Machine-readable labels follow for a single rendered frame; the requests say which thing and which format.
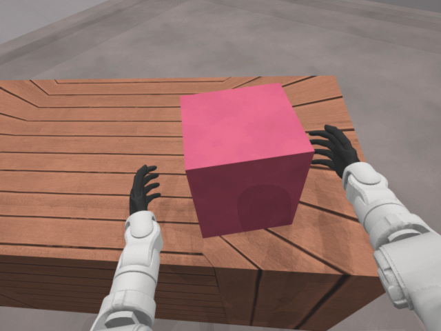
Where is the robot right forearm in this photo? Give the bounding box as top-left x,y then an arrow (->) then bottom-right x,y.
342,162 -> 441,251

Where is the robot right hand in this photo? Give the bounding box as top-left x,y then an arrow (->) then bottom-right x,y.
309,125 -> 360,179

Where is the right robot upper arm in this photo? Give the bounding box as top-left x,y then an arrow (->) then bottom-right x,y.
373,232 -> 441,331

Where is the robot left hand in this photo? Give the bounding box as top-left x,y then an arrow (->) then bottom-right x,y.
130,165 -> 161,215

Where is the carton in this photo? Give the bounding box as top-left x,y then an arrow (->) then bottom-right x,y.
180,83 -> 315,239

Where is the robot left forearm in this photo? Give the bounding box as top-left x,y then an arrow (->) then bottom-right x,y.
90,211 -> 163,331

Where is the pedestal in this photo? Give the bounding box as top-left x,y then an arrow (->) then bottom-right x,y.
0,75 -> 386,331

